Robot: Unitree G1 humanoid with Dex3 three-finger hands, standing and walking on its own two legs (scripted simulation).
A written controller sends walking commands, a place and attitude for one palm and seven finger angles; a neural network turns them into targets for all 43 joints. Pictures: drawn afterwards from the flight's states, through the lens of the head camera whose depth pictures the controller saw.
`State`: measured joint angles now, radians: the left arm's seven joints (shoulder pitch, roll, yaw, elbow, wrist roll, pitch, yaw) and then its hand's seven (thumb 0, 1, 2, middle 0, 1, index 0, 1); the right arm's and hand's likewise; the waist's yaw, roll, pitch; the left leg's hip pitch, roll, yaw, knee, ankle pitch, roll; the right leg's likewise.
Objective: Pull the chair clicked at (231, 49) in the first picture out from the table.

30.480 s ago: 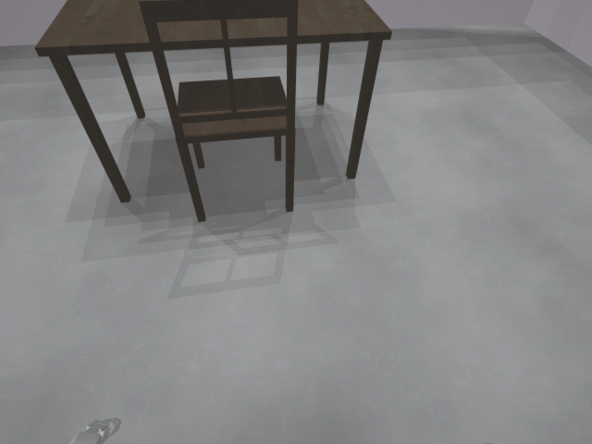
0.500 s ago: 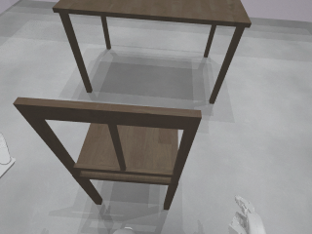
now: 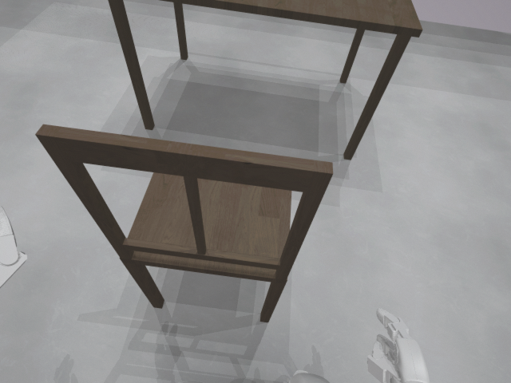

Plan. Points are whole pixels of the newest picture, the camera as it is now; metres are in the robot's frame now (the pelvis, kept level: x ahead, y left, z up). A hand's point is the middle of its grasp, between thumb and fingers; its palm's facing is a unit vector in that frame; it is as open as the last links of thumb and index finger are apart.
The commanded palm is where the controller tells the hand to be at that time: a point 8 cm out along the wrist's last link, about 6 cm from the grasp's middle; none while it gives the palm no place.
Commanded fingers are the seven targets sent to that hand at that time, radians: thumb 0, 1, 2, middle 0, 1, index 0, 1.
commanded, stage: step back with the hand held close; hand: left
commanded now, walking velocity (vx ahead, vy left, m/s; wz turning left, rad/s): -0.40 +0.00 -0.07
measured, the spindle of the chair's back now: (197, 219) +0.41 +0.14 -0.07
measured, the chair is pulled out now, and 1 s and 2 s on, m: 0.74 0.74 0.74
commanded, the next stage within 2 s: stop stepping back and stand still in 0.20 s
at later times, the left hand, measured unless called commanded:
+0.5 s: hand out of the picture +0.10 +0.22 +0.17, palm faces +0.33 -0.79 -0.52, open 7.5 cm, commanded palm +0.04 +0.26 +0.18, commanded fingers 0.00 0.90 0.90 -0.20 -0.30 -0.20 -0.30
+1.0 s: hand out of the picture +0.04 +0.22 +0.18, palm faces +0.40 -0.77 -0.50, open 7.5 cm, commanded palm -0.01 +0.26 +0.18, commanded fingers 0.00 0.90 0.90 -0.20 -0.30 -0.20 -0.30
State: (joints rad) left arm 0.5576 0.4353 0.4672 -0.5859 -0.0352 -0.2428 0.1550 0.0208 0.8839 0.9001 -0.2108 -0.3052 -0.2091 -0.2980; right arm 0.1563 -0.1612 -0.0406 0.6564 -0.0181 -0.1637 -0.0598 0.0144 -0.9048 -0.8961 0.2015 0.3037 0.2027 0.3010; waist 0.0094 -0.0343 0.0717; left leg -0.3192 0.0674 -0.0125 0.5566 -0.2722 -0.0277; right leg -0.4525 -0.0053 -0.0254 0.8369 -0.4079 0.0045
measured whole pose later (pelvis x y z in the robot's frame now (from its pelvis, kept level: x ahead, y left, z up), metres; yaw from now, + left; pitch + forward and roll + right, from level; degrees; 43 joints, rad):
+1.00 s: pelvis -0.15 -0.04 +0.00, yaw +0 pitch -2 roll -1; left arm 0.59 0.44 0.43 -0.52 -0.02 -0.23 0.15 0.02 0.88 0.90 -0.21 -0.31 -0.21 -0.30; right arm 0.29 -0.19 -0.01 0.66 0.01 -0.16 -0.06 0.02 -0.90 -0.90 0.20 0.30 0.20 0.30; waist -0.02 0.01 0.02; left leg -0.28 0.02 -0.04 0.54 -0.25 0.00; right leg -0.22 0.01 -0.05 0.46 -0.20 -0.01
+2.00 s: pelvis -0.13 -0.05 +0.00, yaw +0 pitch -1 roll +0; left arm 0.33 0.14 -0.02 1.04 0.00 0.02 0.03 0.01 0.91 0.90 -0.20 -0.30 -0.19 -0.30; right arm 0.34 -0.13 0.01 1.06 -0.01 0.00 -0.03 0.01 -0.91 -0.90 0.20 0.30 0.20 0.30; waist 0.00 0.02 0.04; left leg -0.23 0.01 -0.04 0.47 -0.21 -0.01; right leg -0.21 0.00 -0.03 0.47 -0.23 -0.02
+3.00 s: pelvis -0.12 -0.05 +0.00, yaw +0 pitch -1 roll +0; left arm 0.31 0.13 -0.01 1.06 0.00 0.01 0.03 0.01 0.91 0.90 -0.20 -0.30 -0.20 -0.30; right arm 0.34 -0.11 0.00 1.08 -0.01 0.00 -0.04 0.01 -0.91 -0.90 0.20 0.30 0.20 0.30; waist 0.00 0.01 0.06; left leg -0.23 0.02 -0.05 0.46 -0.22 -0.03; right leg -0.20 0.01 -0.04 0.46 -0.24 -0.03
